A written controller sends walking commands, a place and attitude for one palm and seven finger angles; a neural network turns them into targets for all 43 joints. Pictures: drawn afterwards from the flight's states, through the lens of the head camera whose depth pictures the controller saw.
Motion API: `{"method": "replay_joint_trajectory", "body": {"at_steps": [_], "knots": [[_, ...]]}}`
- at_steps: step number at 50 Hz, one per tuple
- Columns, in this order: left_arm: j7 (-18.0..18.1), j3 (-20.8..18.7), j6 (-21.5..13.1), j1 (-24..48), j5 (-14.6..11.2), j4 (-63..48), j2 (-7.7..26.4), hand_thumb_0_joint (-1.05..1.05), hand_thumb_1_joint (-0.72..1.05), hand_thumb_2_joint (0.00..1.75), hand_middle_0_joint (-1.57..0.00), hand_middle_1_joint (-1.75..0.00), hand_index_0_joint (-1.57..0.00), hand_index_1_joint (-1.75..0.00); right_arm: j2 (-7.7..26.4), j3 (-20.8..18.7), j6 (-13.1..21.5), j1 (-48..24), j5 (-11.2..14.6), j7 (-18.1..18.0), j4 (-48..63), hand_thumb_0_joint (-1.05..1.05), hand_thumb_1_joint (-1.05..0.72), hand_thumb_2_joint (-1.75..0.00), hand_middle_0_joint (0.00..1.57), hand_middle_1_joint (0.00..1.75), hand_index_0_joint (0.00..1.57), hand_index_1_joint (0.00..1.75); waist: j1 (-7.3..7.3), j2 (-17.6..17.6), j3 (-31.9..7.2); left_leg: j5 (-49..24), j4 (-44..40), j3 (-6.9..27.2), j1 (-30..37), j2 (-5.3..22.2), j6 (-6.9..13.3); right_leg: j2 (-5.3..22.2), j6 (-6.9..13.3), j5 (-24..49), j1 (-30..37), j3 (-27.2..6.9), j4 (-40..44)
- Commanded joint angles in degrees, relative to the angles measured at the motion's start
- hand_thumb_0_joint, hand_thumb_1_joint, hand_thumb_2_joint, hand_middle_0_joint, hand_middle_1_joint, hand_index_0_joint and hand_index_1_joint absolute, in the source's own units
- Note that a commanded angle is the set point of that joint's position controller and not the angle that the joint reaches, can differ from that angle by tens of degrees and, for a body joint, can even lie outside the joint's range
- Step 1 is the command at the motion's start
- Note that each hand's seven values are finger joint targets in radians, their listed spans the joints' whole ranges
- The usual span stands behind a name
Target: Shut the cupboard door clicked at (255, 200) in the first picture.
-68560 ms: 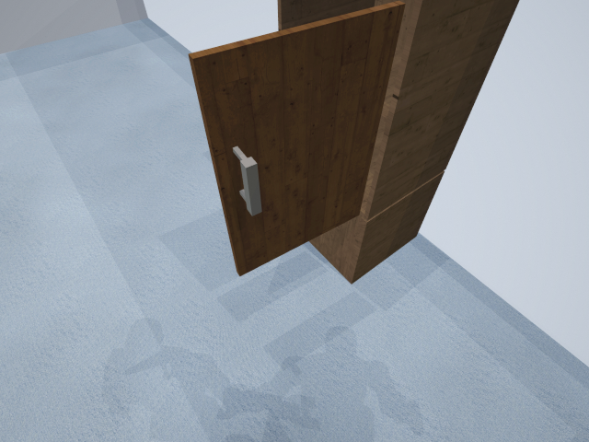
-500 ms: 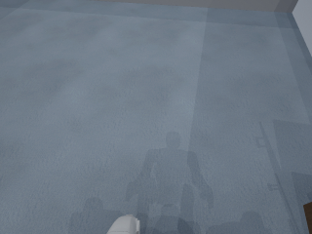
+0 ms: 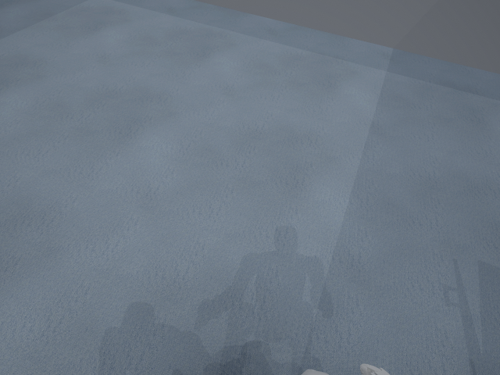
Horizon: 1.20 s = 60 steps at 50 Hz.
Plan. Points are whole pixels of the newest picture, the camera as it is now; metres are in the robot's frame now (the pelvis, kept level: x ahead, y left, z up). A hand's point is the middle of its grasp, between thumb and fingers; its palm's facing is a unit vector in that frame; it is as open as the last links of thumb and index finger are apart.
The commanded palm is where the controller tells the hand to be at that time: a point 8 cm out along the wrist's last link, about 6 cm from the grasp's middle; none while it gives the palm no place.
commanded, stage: turn to face it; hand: left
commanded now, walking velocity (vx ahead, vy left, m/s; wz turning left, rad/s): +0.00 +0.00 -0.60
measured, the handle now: out of the picture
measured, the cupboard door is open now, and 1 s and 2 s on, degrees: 13 13 13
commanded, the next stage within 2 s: none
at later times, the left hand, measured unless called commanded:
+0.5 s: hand out of the picture +0.13 +0.15 -0.17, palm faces -0.20 -0.96 -0.21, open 7.4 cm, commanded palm none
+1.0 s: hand (214, 306) +0.26 +0.09 -0.16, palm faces -0.55 -0.79 -0.28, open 7.4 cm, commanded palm none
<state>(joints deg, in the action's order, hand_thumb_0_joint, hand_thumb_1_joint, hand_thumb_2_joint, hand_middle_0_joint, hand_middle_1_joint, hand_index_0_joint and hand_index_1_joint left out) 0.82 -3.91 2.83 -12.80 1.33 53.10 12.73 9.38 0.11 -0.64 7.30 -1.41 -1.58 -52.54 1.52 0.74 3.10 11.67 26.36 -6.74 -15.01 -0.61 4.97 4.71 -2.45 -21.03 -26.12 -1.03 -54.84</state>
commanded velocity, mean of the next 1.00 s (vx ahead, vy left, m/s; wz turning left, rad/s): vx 0.00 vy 0.00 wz -0.60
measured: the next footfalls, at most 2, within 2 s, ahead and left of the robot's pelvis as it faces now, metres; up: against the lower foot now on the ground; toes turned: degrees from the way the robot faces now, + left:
right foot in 0.20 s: +0.03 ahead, -0.14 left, +0.00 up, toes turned -12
left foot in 0.58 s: +0.15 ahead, +0.09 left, +0.00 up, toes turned -18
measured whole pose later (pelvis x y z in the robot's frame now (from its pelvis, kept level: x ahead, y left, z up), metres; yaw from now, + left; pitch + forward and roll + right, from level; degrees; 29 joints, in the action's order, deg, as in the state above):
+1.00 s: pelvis +0.04 -0.02 -0.02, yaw -36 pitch +0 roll +0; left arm -2.3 -4.9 3.1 -8.2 1.4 48.1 14.5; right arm 14.1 -2.9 -2.6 13.4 -1.4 -0.9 -51.4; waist -0.6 -2.5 4.5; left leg 22.6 39.9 -12.9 -17.4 10.5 -2.9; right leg 1.1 0.0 -17.8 -16.6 3.7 -34.7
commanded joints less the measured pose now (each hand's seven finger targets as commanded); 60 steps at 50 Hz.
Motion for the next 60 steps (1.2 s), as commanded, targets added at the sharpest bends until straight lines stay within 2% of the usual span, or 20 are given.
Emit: {"method": "replay_joint_trajectory", "body": {"at_steps": [1,8,10,12,17,23,27,28,29,30,31,36,44,47,48,49,50,52,55,60], "knots": [[-0.53,-0.59,0.46,-3.75,0.38,-1.79,1.87,0.00,0.90,0.90,-0.20,-0.30,-0.20,-0.30,9.96,-3.37,0.25,2.78,-0.17,-0.50,1.39,0.00,-0.90,-0.90,0.20,0.30,0.20,0.30,-1.29,-7.58,0.28,1.26,-12.41,9.65,-0.61,17.81,4.37,-1.43,0.14,-0.81,2.46,2.25,5.30],[-1.10,-1.62,-0.81,-7.27,0.36,-2.43,2.43,0.00,0.90,0.90,-0.20,-0.30,-0.20,-0.30,10.98,-5.16,-0.23,3.27,0.30,-0.31,1.07,0.00,-0.90,-0.90,0.20,0.30,0.20,0.30,0.21,-5.19,-4.50,-9.58,2.29,2.50,3.33,17.11,0.60,-3.17,1.88,11.39,11.97,4.16,25.21],[-0.39,-2.81,-2.19,-8.64,1.13,-2.17,9.61,0.00,0.90,0.90,-0.20,-0.30,-0.20,-0.30,6.06,-4.67,-0.14,3.33,0.95,0.02,3.08,0.00,-0.90,-0.90,0.20,0.30,0.20,0.30,0.59,14.97,-5.16,14.00,19.16,-4.70,-10.23,5.56,-5.98,12.99,9.24,37.05,20.15,-18.64,34.30],[0.51,-2.98,-2.07,-9.68,0.37,-1.73,9.76,0.00,0.90,0.90,-0.20,-0.30,-0.20,-0.30,5.76,-4.28,-1.13,0.65,0.56,-0.15,4.28,0.00,-0.90,-0.90,0.20,0.30,0.20,0.30,1.39,9.34,-4.66,21.69,35.37,4.49,-16.80,3.08,-6.70,15.76,16.35,43.07,21.28,-20.52,34.79],[1.16,-2.78,-2.21,-4.79,0.08,-2.94,6.98,0.00,0.90,0.90,-0.20,-0.30,-0.20,-0.30,6.53,-4.15,-0.77,0.93,0.67,-0.14,3.38,0.00,-0.90,-0.90,0.20,0.30,0.20,0.30,-0.14,4.87,-7.07,13.08,36.30,7.15,-19.97,4.18,-8.63,9.07,13.59,45.13,26.98,-13.59,31.16],[0.47,-3.56,-1.64,-4.01,0.43,-3.19,9.23,0.00,0.90,0.90,-0.20,-0.30,-0.20,-0.30,6.20,-4.01,-0.62,0.37,0.92,-0.35,4.84,0.00,-0.90,-0.90,0.20,0.30,0.20,0.30,0.34,7.06,-5.52,13.16,22.04,5.82,-13.61,2.59,-9.02,7.68,13.82,40.74,22.26,-16.19,30.34],[0.07,-3.74,-0.97,0.89,0.09,-4.44,9.16,0.00,0.90,0.90,-0.20,-0.30,-0.20,-0.30,7.04,-4.07,0.14,6.26,1.29,-0.64,3.85,0.00,-0.90,-0.90,0.20,0.30,0.20,0.30,-2.82,7.33,-6.27,3.40,3.87,5.93,0.47,1.63,-8.44,4.11,9.67,32.59,13.20,-16.57,25.84],[-0.06,-3.32,-0.67,1.50,-0.42,-5.08,7.64,0.00,0.90,0.90,-0.20,-0.30,-0.20,-0.30,9.12,-4.42,0.72,8.46,1.02,-0.85,3.15,0.00,-0.90,-0.90,0.20,0.30,0.20,0.30,-3.67,3.02,-7.02,-2.30,-3.47,7.34,8.93,4.54,-7.93,0.42,7.04,25.10,6.86,-13.88,22.40],[-0.42,-2.66,-0.42,-0.26,-0.99,-6.10,4.12,0.00,0.90,0.90,-0.20,-0.30,-0.20,-0.30,14.78,-5.16,1.39,10.39,0.22,-1.03,3.13,0.00,-0.90,-0.90,0.20,0.30,0.20,0.30,-3.79,-13.40,-8.99,-10.90,-7.87,21.15,16.04,18.07,-3.42,-7.70,3.33,2.83,-2.59,-7.04,12.81],[-0.62,-2.24,-0.55,0.21,-0.84,-6.98,4.27,0.00,0.90,0.90,-0.20,-0.30,-0.20,-0.30,17.33,-5.63,1.00,11.84,-0.08,-1.34,3.76,0.00,-0.90,-0.90,0.20,0.30,0.20,0.30,-4.15,-19.06,-8.99,-20.16,-8.32,28.20,14.98,27.80,2.99,-8.43,1.40,-16.52,-5.53,-1.25,-0.41],[-0.85,-2.44,-0.40,1.65,-0.41,-7.22,5.75,0.00,0.90,0.90,-0.20,-0.30,-0.20,-0.30,16.74,-5.23,0.57,10.81,-0.50,-1.31,4.54,0.00,-0.90,-0.90,0.20,0.30,0.20,0.30,-4.38,-12.19,-6.62,-17.25,-8.25,26.15,8.59,28.32,5.65,-5.96,1.43,-15.88,-3.48,-2.99,-8.06],[-2.84,-2.80,0.81,2.42,-0.10,-6.69,5.03,0.00,0.90,0.90,-0.20,-0.30,-0.20,-0.30,12.92,-4.04,0.53,3.75,-0.78,-1.33,6.49,0.00,-0.90,-0.90,0.20,0.30,0.20,0.30,-1.26,-10.18,-1.70,-14.70,-7.93,10.97,5.04,19.86,2.81,-3.19,-0.33,-6.43,-4.44,0.64,-9.95],[-3.26,-1.71,0.35,5.57,-0.07,-9.11,3.91,0.00,0.90,0.90,-0.20,-0.30,-0.20,-0.30,14.78,-5.50,0.12,6.58,-0.58,-0.20,4.81,0.00,-0.90,-0.90,0.20,0.30,0.20,0.30,-3.21,-13.04,-4.83,-15.23,-3.72,3.84,7.75,21.32,2.15,-4.10,0.43,-3.97,3.63,6.32,10.11],[-2.99,-2.09,-0.41,0.72,0.05,-7.88,5.60,0.00,0.90,0.90,-0.20,-0.30,-0.20,-0.30,15.19,-5.91,-0.22,5.05,-0.05,0.32,5.07,0.00,-0.90,-0.90,0.20,0.30,0.20,0.30,-0.37,-9.66,-6.65,-10.97,4.94,-0.50,2.83,19.41,-2.01,-4.99,1.84,8.12,14.70,7.39,24.72],[-2.62,-2.78,-0.93,-3.45,0.29,-6.62,8.87,0.00,0.90,0.90,-0.20,-0.30,-0.20,-0.30,13.53,-5.79,-0.30,4.26,0.39,0.58,5.76,0.00,-0.90,-0.90,0.20,0.30,0.20,0.30,1.88,-2.69,-8.11,-2.71,13.40,-2.82,-2.73,16.28,-5.04,-0.30,3.44,14.21,21.97,1.30,31.53],[-1.71,-3.86,-1.73,-5.16,0.86,-6.02,15.29,0.00,0.90,0.90,-0.20,-0.30,-0.20,-0.30,8.39,-4.55,-0.45,2.95,0.60,0.79,8.23,0.00,-0.90,-0.90,0.20,0.30,0.20,0.30,3.17,17.63,-6.18,23.12,27.13,-5.22,-18.23,7.11,-8.73,13.61,9.16,26.97,27.44,-19.06,36.57],[-1.01,-3.95,-1.49,-7.22,-0.07,-5.45,16.95,0.00,0.90,0.90,-0.20,-0.30,-0.20,-0.30,10.11,-4.27,-1.22,0.78,0.37,0.36,9.40,0.00,-0.90,-0.90,0.20,0.30,0.20,0.30,4.36,16.53,-6.43,25.95,37.38,2.42,-20.45,5.36,-8.51,18.49,14.23,33.68,23.03,-23.92,36.53],[-0.05,-3.71,-1.14,-0.67,0.10,-7.14,13.47,0.00,0.90,0.90,-0.20,-0.30,-0.20,-0.30,9.52,-4.71,-1.73,0.58,0.49,0.33,8.52,0.00,-0.90,-0.90,0.20,0.30,0.20,0.30,0.90,12.73,-3.21,17.64,42.69,7.26,-23.26,7.10,-8.11,13.51,14.06,19.37,18.71,-20.29,38.05],[-0.07,-2.26,-1.65,3.19,-0.14,-8.48,9.96,0.00,0.90,0.90,-0.20,-0.30,-0.20,-0.30,10.41,-4.65,-1.40,2.67,0.24,0.60,6.50,0.00,-0.90,-0.90,0.20,0.30,0.20,0.30,-1.51,9.22,-3.83,10.09,40.07,6.95,-19.17,6.81,-9.56,8.24,12.03,26.99,16.65,-12.58,34.86],[-0.15,-2.65,-1.86,-0.12,0.14,-6.97,10.71,0.00,0.90,0.90,-0.20,-0.30,-0.20,-0.30,8.80,-4.23,-1.21,2.12,0.47,0.41,6.71,0.00,-0.90,-0.90,0.20,0.30,0.20,0.30,-0.29,5.60,-6.60,11.24,29.63,6.02,-15.97,4.43,-10.05,7.81,13.41,30.32,19.75,-15.28,32.96]]}}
